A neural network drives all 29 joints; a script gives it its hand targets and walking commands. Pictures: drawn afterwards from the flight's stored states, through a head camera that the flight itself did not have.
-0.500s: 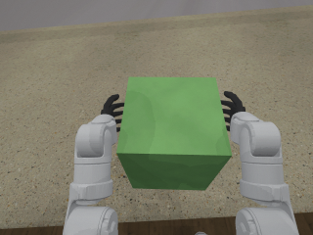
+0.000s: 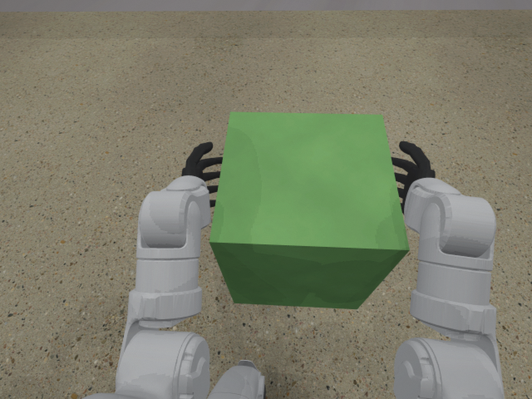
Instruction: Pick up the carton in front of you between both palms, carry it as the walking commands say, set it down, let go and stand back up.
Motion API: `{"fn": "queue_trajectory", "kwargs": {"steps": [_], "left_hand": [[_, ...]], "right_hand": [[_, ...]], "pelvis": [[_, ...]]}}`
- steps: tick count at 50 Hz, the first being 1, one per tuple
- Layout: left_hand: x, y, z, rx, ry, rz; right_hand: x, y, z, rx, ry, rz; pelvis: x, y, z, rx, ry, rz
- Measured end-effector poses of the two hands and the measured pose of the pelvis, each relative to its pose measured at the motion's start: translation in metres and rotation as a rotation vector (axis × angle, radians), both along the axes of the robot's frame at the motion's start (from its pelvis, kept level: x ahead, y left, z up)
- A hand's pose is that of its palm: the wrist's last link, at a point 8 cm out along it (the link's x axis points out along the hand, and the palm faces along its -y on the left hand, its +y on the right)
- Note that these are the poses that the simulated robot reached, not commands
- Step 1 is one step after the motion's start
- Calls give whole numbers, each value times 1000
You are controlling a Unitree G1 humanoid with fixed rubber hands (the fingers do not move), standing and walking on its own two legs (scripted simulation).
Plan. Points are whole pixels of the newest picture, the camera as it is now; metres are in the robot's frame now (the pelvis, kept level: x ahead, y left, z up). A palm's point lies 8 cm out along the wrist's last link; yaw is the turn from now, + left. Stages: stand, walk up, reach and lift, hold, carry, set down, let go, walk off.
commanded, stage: carry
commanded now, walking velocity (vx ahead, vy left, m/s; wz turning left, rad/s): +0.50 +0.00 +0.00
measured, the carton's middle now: (299, 219) +0.37 +0.03 +0.06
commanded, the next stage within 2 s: none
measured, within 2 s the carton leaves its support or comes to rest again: neither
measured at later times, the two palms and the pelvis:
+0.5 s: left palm (216, 136) +0.66 +0.25 -0.05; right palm (340, 145) +0.66 -0.05 -0.04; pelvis +0.30 +0.11 -0.08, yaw +0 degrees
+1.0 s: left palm (197, 52) +0.89 +0.34 +0.03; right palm (307, 53) +0.93 +0.05 +0.03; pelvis +0.60 +0.15 -0.07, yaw +6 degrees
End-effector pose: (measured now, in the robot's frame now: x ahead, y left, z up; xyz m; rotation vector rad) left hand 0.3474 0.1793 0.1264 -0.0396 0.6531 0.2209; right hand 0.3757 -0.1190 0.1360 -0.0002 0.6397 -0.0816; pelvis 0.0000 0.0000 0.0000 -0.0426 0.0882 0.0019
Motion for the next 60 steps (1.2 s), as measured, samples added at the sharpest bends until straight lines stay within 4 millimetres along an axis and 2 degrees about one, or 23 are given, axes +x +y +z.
{"fn": "queue_trajectory", "kwargs": {"steps": [3,6,9,11,13,15,18,24,28,33,36,38,41,44,49,53,56,60], "left_hand": [[51,22,-26,16,-6,-8],[114,35,-59,10,-30,-57],[167,39,-100,2,16,-99],[189,41,-128,-4,97,-115],[207,44,-149,-15,176,-119],[228,48,-162,-31,220,-116],[261,55,-171,-53,213,-106],[310,66,-179,-70,154,-74],[339,77,-177,-73,113,-49],[391,95,-155,-33,24,-20],[422,114,-136,7,-32,27],[437,128,-127,3,-30,46],[455,144,-116,-15,9,67],[480,153,-105,-17,47,72],[531,163,-92,-15,68,62],[575,172,-97,-25,59,35],[607,181,-111,-33,45,7],[637,184,-130,-54,111,-27]], "right_hand": [[52,22,-26,-5,-7,9],[101,34,-56,-45,-33,-17],[140,38,-98,-75,15,-38],[156,39,-128,-66,96,-58],[170,42,-150,-40,177,-86],[188,47,-162,-23,221,-114],[221,54,-169,-1,214,-146],[273,66,-178,59,156,-152],[310,76,-175,56,116,-125],[377,94,-157,41,28,-46],[426,115,-141,29,-29,40],[452,132,-129,3,-29,91],[482,150,-113,-24,9,131],[508,159,-104,-26,47,135],[547,166,-103,11,71,92],[575,173,-112,35,65,34],[598,182,-124,40,52,-12],[616,184,-140,20,116,-50]], "pelvis": [[56,18,-35,-28,-31,-4],[115,39,-82,-32,-80,5],[148,55,-112,-1,-69,18],[167,66,-114,4,-58,29],[187,76,-107,-14,-34,28],[206,86,-97,-34,-5,22],[232,97,-87,-51,34,9],[292,111,-80,-46,60,10],[340,114,-83,-25,44,28],[407,115,-94,11,0,72],[446,116,-104,15,-29,96],[466,115,-103,10,-32,92],[499,116,-92,26,-27,93],[531,122,-80,48,-16,105],[586,146,-70,75,1,105],[636,171,-74,75,3,93],[673,190,-85,81,0,62],[714,204,-80,65,7,35]]}}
